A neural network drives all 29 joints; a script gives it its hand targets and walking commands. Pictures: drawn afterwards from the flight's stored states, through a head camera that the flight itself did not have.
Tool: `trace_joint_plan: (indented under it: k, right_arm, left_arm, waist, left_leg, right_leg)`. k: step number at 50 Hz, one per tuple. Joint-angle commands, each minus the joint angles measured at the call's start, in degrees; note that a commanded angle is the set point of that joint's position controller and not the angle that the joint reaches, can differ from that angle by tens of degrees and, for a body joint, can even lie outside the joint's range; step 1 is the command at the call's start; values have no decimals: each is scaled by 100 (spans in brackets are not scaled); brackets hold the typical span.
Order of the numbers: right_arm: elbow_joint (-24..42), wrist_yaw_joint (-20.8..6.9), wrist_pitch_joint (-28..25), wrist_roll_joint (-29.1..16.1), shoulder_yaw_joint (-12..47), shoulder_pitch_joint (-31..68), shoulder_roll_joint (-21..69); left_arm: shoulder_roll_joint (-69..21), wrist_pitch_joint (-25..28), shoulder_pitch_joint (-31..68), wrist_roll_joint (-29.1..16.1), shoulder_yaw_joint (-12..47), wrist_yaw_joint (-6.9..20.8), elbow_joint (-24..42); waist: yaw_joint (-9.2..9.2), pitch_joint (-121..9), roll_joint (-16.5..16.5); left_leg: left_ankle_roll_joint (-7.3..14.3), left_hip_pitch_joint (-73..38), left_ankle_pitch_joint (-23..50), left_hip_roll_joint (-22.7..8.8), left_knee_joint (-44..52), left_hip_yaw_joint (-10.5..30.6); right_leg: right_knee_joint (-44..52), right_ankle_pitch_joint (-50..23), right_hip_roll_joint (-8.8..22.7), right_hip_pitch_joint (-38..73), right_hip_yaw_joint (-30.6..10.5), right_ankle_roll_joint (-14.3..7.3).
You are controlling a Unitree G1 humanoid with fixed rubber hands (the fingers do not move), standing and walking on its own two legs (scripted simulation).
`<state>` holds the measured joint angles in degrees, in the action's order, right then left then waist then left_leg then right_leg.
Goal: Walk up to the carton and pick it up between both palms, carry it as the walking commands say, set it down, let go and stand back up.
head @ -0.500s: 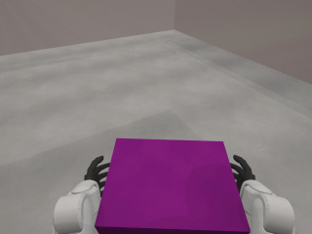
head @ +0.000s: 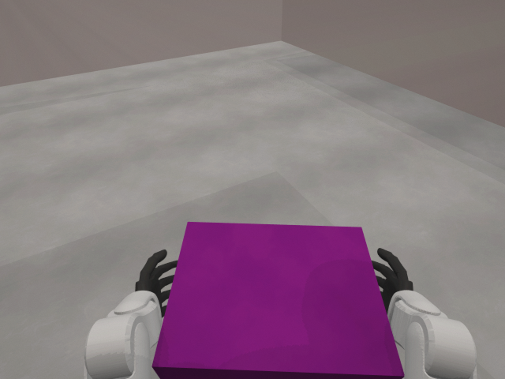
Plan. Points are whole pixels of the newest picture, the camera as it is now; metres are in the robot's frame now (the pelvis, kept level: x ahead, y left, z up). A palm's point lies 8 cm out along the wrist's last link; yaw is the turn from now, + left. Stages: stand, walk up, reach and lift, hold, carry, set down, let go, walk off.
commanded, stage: carry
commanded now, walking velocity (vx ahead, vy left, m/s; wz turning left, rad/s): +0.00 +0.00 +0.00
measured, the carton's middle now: (270, 325) +0.22 +0.00 +0.02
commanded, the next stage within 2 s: none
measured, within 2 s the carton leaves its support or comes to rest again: neither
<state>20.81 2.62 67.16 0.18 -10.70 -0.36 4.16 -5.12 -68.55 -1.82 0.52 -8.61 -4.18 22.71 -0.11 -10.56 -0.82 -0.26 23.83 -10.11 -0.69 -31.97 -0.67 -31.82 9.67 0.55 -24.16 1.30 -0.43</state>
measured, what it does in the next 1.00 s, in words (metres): steps on the spot: right foot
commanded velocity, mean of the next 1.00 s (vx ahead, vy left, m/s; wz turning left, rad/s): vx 0.28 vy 0.00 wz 0.34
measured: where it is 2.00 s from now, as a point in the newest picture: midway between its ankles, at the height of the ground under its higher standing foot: (203, 308)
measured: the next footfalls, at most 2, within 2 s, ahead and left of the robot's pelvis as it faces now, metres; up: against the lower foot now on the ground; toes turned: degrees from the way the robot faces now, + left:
right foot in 1.00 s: +0.15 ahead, -0.09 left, +0.00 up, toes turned +4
left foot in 1.38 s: +0.37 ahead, +0.24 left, +0.00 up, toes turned +31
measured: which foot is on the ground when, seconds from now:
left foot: down 0.00-1.00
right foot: down 0.00-0.72, up 0.74-0.98, down 1.00-1.00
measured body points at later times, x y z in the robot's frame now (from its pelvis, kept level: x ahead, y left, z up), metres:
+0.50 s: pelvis +0.01 -0.01 +0.00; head -0.05 -0.01 +0.45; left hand +0.24 +0.17 +0.07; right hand +0.25 -0.19 +0.07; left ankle +0.07 +0.12 -0.73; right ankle +0.07 -0.12 -0.73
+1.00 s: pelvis +0.09 +0.01 +0.02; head +0.06 +0.01 +0.47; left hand +0.29 +0.22 +0.10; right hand +0.35 -0.13 +0.09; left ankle +0.06 +0.10 -0.73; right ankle +0.11 -0.09 -0.72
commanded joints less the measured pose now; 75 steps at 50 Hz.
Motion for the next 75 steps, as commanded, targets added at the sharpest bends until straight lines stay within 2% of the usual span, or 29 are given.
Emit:
trace_joint_plan:
  k: [1, 14, 23, 25, 27, 29, 30, 33, 34, 36, 38, 40, 45, 47, 48, 49, 50, 51, 54, 57, 62, 65, 67, 68, 69, 70, 71, 72, 75]
  right_arm:
    - [1107, -499, -125, -1388, 4301, 2837, 4410]
    - [988, -511, -185, -1347, 4314, 2708, 4321]
    - [769, -520, -236, -1262, 4173, 2661, 4292]
    - [1096, -561, -227, -1412, 4389, 2776, 4442]
    - [1163, -582, -213, -1446, 4432, 2771, 4554]
    - [1388, -578, -206, -1537, 4512, 2946, 4492]
    - [1563, -570, -195, -1646, 4616, 3076, 4587]
    - [1359, -602, -99, -1607, 4531, 2637, 4488]
    - [1266, -615, -68, -1592, 4476, 2535, 4352]
    - [955, -627, -37, -1517, 4261, 2169, 4113]
    - [1079, -626, -26, -1494, 4258, 2304, 4161]
    - [1141, -595, -1, -1437, 4151, 2307, 4048]
    - [2001, -528, -101, -1542, 4407, 2520, 4000]
    - [1913, -483, -94, -1477, 4453, 2324, 3989]
    - [1867, -465, -77, -1430, 4484, 2323, 3978]
    - [1877, -466, -70, -1382, 4516, 2337, 4023]
    - [1883, -472, -68, -1402, 4524, 2295, 4017]
    - [1709, -488, -54, -1427, 4508, 2172, 4047]
    - [1814, -567, -60, -1663, 4588, 2407, 4098]
    - [1639, -541, -115, -1621, 4521, 2287, 4237]
    - [1562, -358, -131, -1352, 4458, 1896, 4200]
    - [1799, -271, -118, -1314, 4471, 1827, 3998]
    - [1654, -231, -105, -1229, 4393, 1644, 4005]
    - [1589, -228, -129, -1262, 4390, 1548, 4060]
    - [1479, -236, -152, -1217, 4355, 1434, 4063]
    - [1433, -240, -184, -1257, 4412, 1390, 4122]
    - [1474, -287, -291, -1305, 4468, 1365, 4389]
    - [1726, -289, -401, -1383, 4657, 1912, 4739]
    - [2166, -447, -645, -1651, 4983, 2438, 5210]
  left_arm:
    - [-4202, 286, 3340, -1415, 4098, 634, 1208]
    - [-4078, 373, 3176, -1303, 3990, 644, 1055]
    - [-4049, 414, 3245, -1215, 3910, 652, 880]
    - [-4191, 413, 3199, -1365, 4091, 636, 1199]
    - [-4285, 423, 3268, -1412, 4099, 647, 1370]
    - [-4267, 398, 3095, -1350, 4027, 608, 1275]
    - [-4329, 393, 3178, -1434, 4158, 588, 1469]
    - [-4259, 304, 2937, -1353, 4259, 523, 1531]
    - [-4172, 262, 2836, -1244, 4219, 483, 1514]
    - [-4102, 214, 3136, -1223, 4375, 416, 1734]
    - [-4042, 181, 3291, -1248, 4481, 428, 1843]
    - [-4046, 131, 3096, -1270, 4379, 421, 1565]
    - [-4390, 223, 2502, -1350, 4286, 395, 1395]
    - [-4370, 241, 2398, -1417, 4286, 389, 1408]
    - [-4276, 255, 2426, -1421, 4292, 394, 1530]
    - [-4128, 282, 2450, -1398, 4270, 387, 1659]
    - [-4047, 300, 2418, -1383, 4231, 385, 1690]
    - [-3983, 321, 2531, -1383, 4257, 368, 1859]
    - [-4208, 365, 2459, -1377, 4263, 339, 1856]
    - [-3984, 369, 2776, -1499, 4389, 398, 2161]
    - [-3771, 336, 2619, -1642, 4406, 494, 2163]
    - [-3731, 286, 2113, -1627, 4245, 554, 1857]
    - [-3700, 281, 2181, -1706, 4296, 582, 1897]
    - [-3642, 291, 2297, -1657, 4287, 601, 1968]
    - [-3691, 302, 2410, -1679, 4347, 625, 2113]
    - [-3742, 329, 2220, -1671, 4317, 663, 2044]
    - [-3855, 456, 2340, -1722, 4353, 750, 2052]
    - [-4167, 572, 2553, -1754, 4356, 798, 2028]
    - [-4863, 872, 2326, -1643, 4493, 861, 1930]
  waist:
    - [5, -829, 123]
    - [38, -804, 324]
    - [22, -570, 100]
    - [-24, -527, 129]
    - [-47, -647, 633]
    - [-42, -758, 1284]
    - [-11, -741, 1183]
    - [56, -869, 586]
    - [85, -645, 92]
    - [214, -100, -1959]
    - [78, 129, -1257]
    - [67, -217, -672]
    - [84, -815, -643]
    - [-19, -1258, -251]
    - [-134, -1378, 173]
    - [-221, -1110, 1057]
    - [-138, -698, 1616]
    - [-64, -339, 1024]
    - [-165, -321, 657]
    - [-160, 22, 516]
    - [-199, 327, 1121]
    - [-122, 21, 1495]
    - [58, -688, 1522]
    - [348, -1221, 1232]
    - [433, -1464, -72]
    - [270, -1504, -978]
    - [327, -1332, -569]
    - [294, -1073, 20]
    - [146, -727, 714]
  left_leg:
    - [154, -488, -952, -392, 633, 508]
    - [101, -558, -547, -379, 490, 399]
    - [90, -526, -742, -410, 610, 449]
    - [157, -99, -1916, -237, 628, 456]
    - [106, 214, -2202, -9, 181, 212]
    - [-3, -14, -1230, 259, -982, -460]
    - [77, -38, -1046, 37, -507, -416]
    - [310, -994, -1006, 76, 253, -275]
    - [410, -1144, -1530, -132, 835, 133]
    - [828, -1133, -3939, -1535, 2893, 2888]
    - [1052, -834, -3205, -1620, 2883, 2767]
    - [989, -1095, -2289, -1338, 2636, 2217]
    - [859, -1834, -1559, -931, 2034, 1621]
    - [737, -987, -1421, -607, 1361, 1220]
    - [477, 166, -1348, -343, 747, 800]
    - [125, 1457, -1286, 75, -277, 223]
    - [148, 2074, -1064, 54, -1433, 15]
    - [74, 2234, -943, -211, -1769, 55]
    - [160, 1972, -1067, -457, -1373, -166]
    - [142, 1733, -827, -275, -1289, -564]
    - [150, 1325, -448, -128, -772, -1190]
    - [279, 193, -334, 421, -151, -1859]
    - [508, -1279, 199, 826, 529, -2031]
    - [927, -2958, 279, 525, 437, -1079]
    - [1666, -4365, 1058, -1030, 583, 1407]
    - [2449, -5045, 2984, -2161, 1089, 3534]
    - [2633, -4934, 4028, -2081, 972, 3316]
    - [2390, -4914, 4459, -1967, 728, 2981]
    - [1228, -3305, 2927, -1248, 1344, 1656]
  right_leg:
    - [881, 1329, 488, 158, -646, -258]
    - [944, 1044, 590, 295, -682, -275]
    - [984, 1360, 550, 160, -639, -278]
    - [1119, 2668, 581, 259, -584, -243]
    - [1680, 3452, 903, 599, -970, -313]
    - [2444, 3762, 1617, 536, -1368, -512]
    - [2267, 3359, 1670, 763, -1107, -532]
    - [1635, 2841, 1207, 318, -133, -155]
    - [1124, 2801, 986, 13, 174, 19]
    - [-1427, 1830, 31, -1156, 901, 373]
    - [-1820, 1435, 281, -1087, 187, 269]
    - [-1085, 1565, 111, -801, 321, 272]
    - [656, 937, -240, 96, 706, 380]
    - [1511, 575, 17, 1835, 537, 253]
    - [1770, 1206, 591, 3134, -72, 71]
    - [2442, 2738, 1735, 3789, -1386, -287]
    - [2702, 3314, 2623, 3461, -2286, -641]
    - [2687, 3230, 2813, 3115, -2166, -724]
    - [2574, 1597, 2632, 3034, -1408, -901]
    - [2252, 631, 2149, 2732, -291, -537]
    - [1926, -1026, 1905, 2628, 729, -167]
    - [585, -4569, 1642, 2803, 1556, 147]
    - [-907, -5713, 1360, 2688, 1843, 371]
    - [-2097, -5128, 1183, 1417, 1707, 563]
    - [-3958, -1741, 727, -632, 1443, 662]
    - [-5231, 2271, -72, -2101, 690, 709]
    - [-5626, 2347, 180, -2331, -241, 698]
    - [-5392, 2434, 261, -2805, -219, 663]
    - [-3487, 1694, 682, -1612, -123, 483]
